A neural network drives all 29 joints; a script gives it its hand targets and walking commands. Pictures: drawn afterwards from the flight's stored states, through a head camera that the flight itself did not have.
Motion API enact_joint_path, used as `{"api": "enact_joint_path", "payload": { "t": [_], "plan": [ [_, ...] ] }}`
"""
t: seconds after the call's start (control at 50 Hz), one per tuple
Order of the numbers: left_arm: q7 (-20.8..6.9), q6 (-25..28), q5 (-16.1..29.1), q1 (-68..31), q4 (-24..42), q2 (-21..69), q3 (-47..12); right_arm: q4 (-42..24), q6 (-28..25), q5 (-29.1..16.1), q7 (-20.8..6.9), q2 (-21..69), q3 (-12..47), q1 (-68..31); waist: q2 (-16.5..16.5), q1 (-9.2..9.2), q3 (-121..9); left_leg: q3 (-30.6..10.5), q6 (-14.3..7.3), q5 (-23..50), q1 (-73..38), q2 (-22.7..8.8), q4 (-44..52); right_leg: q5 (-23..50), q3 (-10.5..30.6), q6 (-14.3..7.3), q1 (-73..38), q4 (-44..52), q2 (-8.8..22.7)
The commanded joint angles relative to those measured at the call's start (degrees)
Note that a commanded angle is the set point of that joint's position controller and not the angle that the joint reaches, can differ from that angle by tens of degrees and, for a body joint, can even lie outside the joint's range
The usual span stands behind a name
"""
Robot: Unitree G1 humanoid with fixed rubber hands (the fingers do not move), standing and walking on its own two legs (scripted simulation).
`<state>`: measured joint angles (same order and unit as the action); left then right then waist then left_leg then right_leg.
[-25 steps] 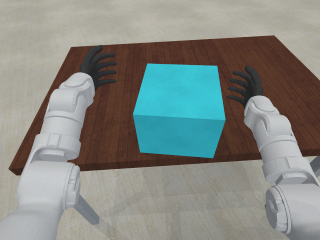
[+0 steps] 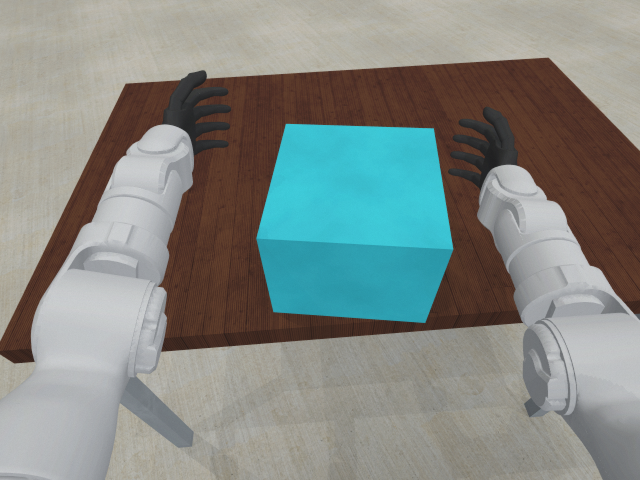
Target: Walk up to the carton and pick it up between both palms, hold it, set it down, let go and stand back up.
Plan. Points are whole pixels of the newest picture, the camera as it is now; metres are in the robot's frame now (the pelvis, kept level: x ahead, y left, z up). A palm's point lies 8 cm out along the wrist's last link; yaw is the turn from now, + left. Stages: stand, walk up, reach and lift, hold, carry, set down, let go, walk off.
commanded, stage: reach and lift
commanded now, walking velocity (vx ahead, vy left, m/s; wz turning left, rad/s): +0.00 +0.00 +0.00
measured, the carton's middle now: (353, 220) +0.47 -0.04 +0.05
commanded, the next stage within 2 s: none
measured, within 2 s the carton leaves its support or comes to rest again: neither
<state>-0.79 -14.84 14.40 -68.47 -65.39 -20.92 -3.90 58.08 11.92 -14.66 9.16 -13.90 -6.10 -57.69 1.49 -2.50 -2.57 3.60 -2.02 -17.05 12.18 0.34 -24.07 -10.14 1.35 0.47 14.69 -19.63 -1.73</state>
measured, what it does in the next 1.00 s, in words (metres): stands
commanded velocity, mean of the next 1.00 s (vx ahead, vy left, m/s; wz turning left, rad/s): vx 0.00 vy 0.00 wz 0.00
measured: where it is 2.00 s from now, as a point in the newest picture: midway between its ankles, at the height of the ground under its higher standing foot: outside the picture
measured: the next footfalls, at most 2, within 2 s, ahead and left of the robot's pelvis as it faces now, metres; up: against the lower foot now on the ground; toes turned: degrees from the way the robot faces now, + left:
none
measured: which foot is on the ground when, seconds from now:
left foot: down 0.00-1.00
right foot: down 0.00-1.00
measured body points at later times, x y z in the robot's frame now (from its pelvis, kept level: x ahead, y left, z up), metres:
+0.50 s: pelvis +0.00 -0.01 +0.00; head +0.05 +0.00 +0.45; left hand +0.49 +0.18 +0.16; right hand +0.46 -0.22 +0.12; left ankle -0.06 +0.08 -0.74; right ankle -0.01 -0.13 -0.74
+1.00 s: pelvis +0.00 -0.01 +0.00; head +0.07 -0.01 +0.44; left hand +0.50 +0.14 +0.13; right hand +0.46 -0.20 +0.11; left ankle -0.06 +0.08 -0.74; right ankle -0.01 -0.13 -0.74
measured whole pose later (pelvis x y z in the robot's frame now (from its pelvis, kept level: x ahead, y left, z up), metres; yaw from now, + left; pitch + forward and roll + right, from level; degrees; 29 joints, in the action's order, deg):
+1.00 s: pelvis +0.00 -0.01 +0.00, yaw +0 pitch +18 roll -1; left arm -1.1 9.0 13.7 -65.8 -79.3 -14.5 -1.4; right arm 67.8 -6.6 -11.2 6.6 -10.3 -6.8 -56.7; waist 1.9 -2.5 -11.3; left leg 3.3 -1.8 -15.3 26.4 0.3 -24.1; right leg -8.6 1.1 -0.1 29.4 -20.7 -1.8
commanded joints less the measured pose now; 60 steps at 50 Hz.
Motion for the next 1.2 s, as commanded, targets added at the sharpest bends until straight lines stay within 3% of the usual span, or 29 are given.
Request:
{"api": "enact_joint_path", "payload": {
  "t": [0.0, 0.06, 0.12, 0.14, 0.18, 0.26, 0.28, 0.34, 0.38, 0.4, 0.42, 0.44, 0.46, 0.5, 0.52, 0.54, 0.64, 0.72, 0.82, 0.84, 0.86, 0.88, 0.96, 1.04, 1.06, 1.08, 1.1, 1.14, 1.18],
  "plan": [
    [-1.2, 8.5, -0.4, -18.8, -3.1, -9.5, 2.8, -3.2, -7.5, 3.0, -0.4, -9.1, -0.9, -25.3, -1.4, -5.42, -33.7, -4.2, 7.1, 42.7, -9.0, -1.6, -5.2, 32.4, -4.8, 0.1, -4.1, -1.6, -1.1],
    [-0.8, 13.5, 2.0, -22.6, 0.3, -6.2, -0.8, -0.9, -10.6, 4.3, -1.0, -8.1, -2.8, -25.6, 1.8, -8.08, -37.5, -5.7, 8.7, 47.6, -12.8, -1.9, -7.1, 29.1, -6.5, -0.5, 2.8, -2.3, -1.9],
    [-0.4, 18.0, 2.0, -23.8, 4.0, -5.5, -1.4, 2.0, -13.2, 3.9, -2.1, -6.9, -2.5, -23.4, 3.4, -7.80, -43.8, -6.0, 8.9, 51.5, -15.2, -2.3, -8.8, 27.5, -6.8, -0.3, 7.1, -3.1, -1.8],
    [0.1, 19.3, 2.5, -25.4, 5.7, -6.3, -1.5, 2.0, -14.1, 4.7, -2.4, -8.3, -3.4, -24.4, 3.3, -6.54, -46.7, -5.8, 9.0, 50.9, -13.2, -2.7, -8.7, 28.2, -6.0, -1.8, 5.8, -1.6, -1.4],
    [0.6, 20.3, 3.7, -27.0, 8.4, -6.3, -2.9, 3.2, -15.1, 3.5, -3.1, -8.8, -3.1, -24.1, 5.2, -7.22, -48.6, -6.3, 9.7, 53.3, -15.5, -2.8, -9.8, 27.3, -6.7, -1.5, 8.7, -2.2, -1.6],
    [0.8, 21.3, 4.5, -26.4, 5.9, -5.7, -3.4, 2.7, -17.5, 2.5, -3.4, -10.7, -1.8, -24.4, 4.3, -7.19, -51.6, -6.2, 9.9, 54.1, -14.7, -2.8, -11.2, 31.0, -6.2, -1.5, 7.6, -2.6, -1.6],
    [0.7, 21.1, 4.4, -25.9, 5.7, -5.6, -3.2, 4.2, -17.1, 0.3, -3.8, -9.8, -0.7, -23.9, 5.1, -5.66, -50.6, -6.0, 9.8, 54.3, -13.5, -2.6, -11.3, 30.2, -5.3, -2.4, 7.3, -1.1, -1.5],
    [-0.5, 20.3, 2.5, -21.9, -5.4, -5.1, -1.4, 8.8, -16.7, 1.0, -3.7, -9.6, 0.6, -21.7, 3.0, -6.07, -42.3, -5.7, 8.1, 45.3, -9.7, -1.6, -9.1, 28.6, -5.2, -0.8, 6.5, -2.7, -0.7],
    [-1.2, 20.6, 2.5, -21.4, -7.8, -5.4, -0.5, 5.2, -16.8, 0.6, -3.6, -8.8, 2.0, -25.0, -1.1, -4.71, -39.9, -4.8, 6.8, 42.2, -5.0, -0.8, -7.7, 32.2, -4.8, 0.0, 1.5, -4.0, -0.4],
    [-1.9, 20.9, 3.1, -21.0, -10.7, -5.3, -1.4, 5.7, -16.5, 1.0, -3.1, -8.2, 1.6, -24.9, -1.3, -5.83, -38.4, -4.7, 5.9, 36.4, -1.4, -0.3, -6.1, 32.8, -4.2, 0.3, -0.1, -4.5, 0.7],
    [-2.4, 21.1, 1.6, -18.5, -14.8, -6.2, 0.7, 7.1, -16.3, 1.4, -2.9, -7.2, 1.7, -23.2, -2.9, -5.08, -35.5, -4.3, 5.2, 33.1, 1.4, -0.1, -5.5, 32.1, -3.8, 0.7, -1.5, -4.9, 1.0],
    [-2.5, 22.1, 3.4, -19.6, -11.5, -4.2, -1.7, 2.4, -17.3, 1.1, -2.8, -7.0, 2.1, -25.2, -4.0, -6.16, -39.1, -4.5, 5.2, 34.6, 0.4, -0.1, -5.4, 34.1, -4.2, 0.8, -1.6, -5.3, 0.6],
    [-2.6, 21.9, 1.9, -17.8, -15.4, -4.5, 0.2, 6.3, -16.9, 1.3, -2.9, -6.6, 2.8, -24.3, -3.9, -4.23, -36.8, -3.9, 5.0, 34.8, 2.6, 0.3, -5.1, 35.5, -3.7, 0.6, -3.2, -5.8, 1.1],
    [-3.0, 23.3, 2.3, -19.9, -12.6, -2.8, -1.2, 3.5, -18.0, 2.0, -2.8, -5.4, 1.5, -25.8, -4.1, -6.11, -38.0, -4.4, 4.9, 33.9, 2.4, 0.2, -4.5, 35.2, -4.1, 0.7, -2.7, -6.4, 1.2],
    [-3.2, 23.9, 2.8, -20.0, -15.4, -3.9, -0.5, 2.5, -17.9, 2.9, -2.3, -6.1, 1.0, -26.8, -6.5, -5.57, -37.4, -4.1, 4.1, 32.0, 5.0, 0.2, -4.7, 35.9, -3.5, 0.9, -3.1, -6.8, 1.5],
    [-3.0, 24.3, 2.6, -20.6, -12.6, -2.3, -1.2, 1.8, -18.7, 3.7, -2.3, -5.8, 0.7, -26.2, -5.8, -6.94, -40.2, -4.0, 4.5, 34.5, 3.3, 0.0, -5.1, 37.9, -4.3, 0.9, -3.5, -6.9, 0.9],
    [-1.2, 27.9, 1.5, -26.9, -4.1, -1.1, -0.6, -1.2, -20.3, 4.4, -2.7, -1.8, -2.0, -26.9, 0.3, -5.96, -52.4, -4.4, 6.0, 40.6, 0.3, -0.4, -7.8, 35.9, -4.1, 0.4, -0.4, -8.2, 1.1],
    [0.0, 28.4, -1.1, -29.9, 1.6, 2.8, -0.5, 3.5, -21.6, 5.3, -3.6, -0.2, -4.4, -25.8, 8.2, -5.71, -55.2, -5.5, 8.9, 50.4, -8.4, -1.5, -10.5, 30.2, -5.6, -0.5, 7.8, -6.3, 0.0],
    [1.1, 27.2, -5.6, -27.8, 1.4, 5.0, 2.4, 8.4, -22.3, 6.4, -3.6, 0.1, -6.3, -23.6, 10.5, -5.06, -51.2, -6.2, 10.6, 57.7, -14.1, -3.3, -11.9, 28.8, -5.8, -1.4, 10.2, -4.4, -1.3],
    [1.1, 26.5, -5.5, -27.3, -1.2, 3.2, 4.1, 6.3, -21.9, 7.3, -3.2, -0.3, -6.5, -25.2, 7.6, -4.23, -49.0, -5.0, 10.0, 54.8, -10.5, -2.8, -11.4, 29.2, -4.8, -1.3, 7.1, -2.7, -1.0],
    [1.1, 26.2, -6.2, -28.9, 0.3, 4.2, 3.0, 9.8, -21.8, 7.7, -2.9, -0.8, -7.6, -24.5, 9.7, -7.24, -47.4, -6.1, 10.5, 55.0, -12.3, -2.8, -11.0, 29.3, -6.0, -0.4, 8.3, -4.2, -1.1],
    [1.3, 25.6, -7.0, -25.9, -1.2, 5.7, 3.8, 7.6, -22.3, 7.8, -2.8, 0.4, -6.6, -25.0, 7.8, -5.66, -46.7, -5.8, 10.2, 54.5, -11.5, -2.8, -11.1, 29.9, -5.5, -0.5, 8.1, -4.1, -1.1],
    [-0.7, 25.3, -10.2, -22.7, -7.4, 5.3, 9.4, 5.6, -21.0, 11.0, -1.4, 5.4, -5.7, -24.6, -2.4, -4.77, -40.4, -3.6, 6.3, 42.5, -1.0, -1.0, -7.7, 38.0, -3.3, 1.0, -5.1, -4.3, 0.4],
    [-3.1, 26.0, -15.5, -20.7, -10.6, 6.9, 15.2, -1.5, -21.9, 17.1, -0.7, 11.6, -9.2, -24.4, -8.3, -5.05, -40.2, -2.0, 2.4, 30.9, 12.5, 0.2, -1.4, 47.8, -1.7, 2.8, -20.5, -7.5, 2.7],
    [-3.3, 26.5, -16.3, -20.9, -9.7, 8.5, 15.7, -4.0, -22.4, 18.4, -1.0, 14.3, -9.0, -25.5, -9.3, -4.16, -41.5, -1.6, 1.4, 27.6, 16.6, 0.7, 0.6, 51.3, -1.0, 3.2, -24.5, -8.3, 3.9],
    [-4.2, 27.7, -17.3, -22.3, -8.2, 10.7, 16.4, -6.0, -22.9, 19.8, -1.4, 18.9, -9.8, -26.3, -8.8, -4.13, -43.6, -1.4, 0.9, 27.7, 19.2, 0.8, 1.9, 53.2, -0.7, 3.4, -28.8, -9.2, 4.2],
    [-4.6, 28.2, -18.5, -23.4, -7.4, 13.4, 16.1, -7.5, -24.1, 22.9, -1.7, 21.2, -12.1, -26.8, -7.6, -5.98, -46.3, -1.7, 0.9, 27.0, 20.0, 0.8, 3.3, 55.4, -1.5, 3.4, -30.8, -9.5, 4.5],
    [-6.7, 28.6, -22.7, -25.5, -11.0, 19.6, 19.2, -10.7, -24.4, 29.3, -4.0, 29.3, -16.0, -30.8, -6.6, -5.65, -47.1, -1.3, 0.9, 24.4, 17.6, 0.7, 4.3, 49.1, -2.7, 3.0, -29.3, -8.5, 4.6],
    [-7.8, 29.8, -23.9, -28.4, -8.6, 27.3, 17.3, -10.3, -25.4, 33.1, -6.7, 36.4, -16.5, -30.1, -4.1, -6.33, -48.3, -1.6, 2.2, 25.0, 13.5, 0.3, 4.4, 46.0, -4.1, 2.5, -27.2, -7.5, 4.6]
  ]
}}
